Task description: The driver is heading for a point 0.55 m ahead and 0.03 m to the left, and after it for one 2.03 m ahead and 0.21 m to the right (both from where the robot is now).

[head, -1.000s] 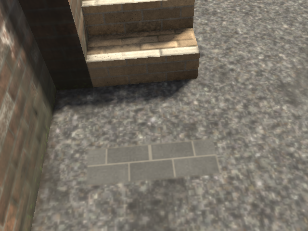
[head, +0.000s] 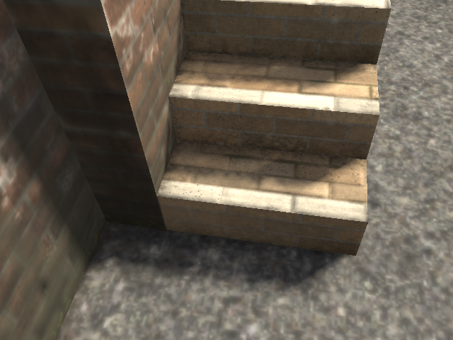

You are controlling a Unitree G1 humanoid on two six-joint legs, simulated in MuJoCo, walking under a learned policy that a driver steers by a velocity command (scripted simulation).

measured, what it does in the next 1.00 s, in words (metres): walks ahead: left foot, then right foot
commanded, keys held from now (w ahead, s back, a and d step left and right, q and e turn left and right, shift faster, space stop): w+q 0.30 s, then w+e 0.30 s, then e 0.40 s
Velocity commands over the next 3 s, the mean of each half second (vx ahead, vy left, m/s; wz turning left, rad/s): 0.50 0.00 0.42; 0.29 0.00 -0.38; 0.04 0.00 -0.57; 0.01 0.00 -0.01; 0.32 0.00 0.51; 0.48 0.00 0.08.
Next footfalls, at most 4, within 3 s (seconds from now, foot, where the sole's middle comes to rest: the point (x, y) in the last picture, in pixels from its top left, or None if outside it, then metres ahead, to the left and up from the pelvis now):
0.24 left None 0.27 0.13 -0.78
0.74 right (245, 314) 0.57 0.03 -0.78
1.24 left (184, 334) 0.51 0.21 -0.78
1.64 right None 0.40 -0.02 -0.78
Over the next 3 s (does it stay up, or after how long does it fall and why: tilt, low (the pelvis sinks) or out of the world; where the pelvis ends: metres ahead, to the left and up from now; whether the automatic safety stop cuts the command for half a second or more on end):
stays up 0.59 0.05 -0.01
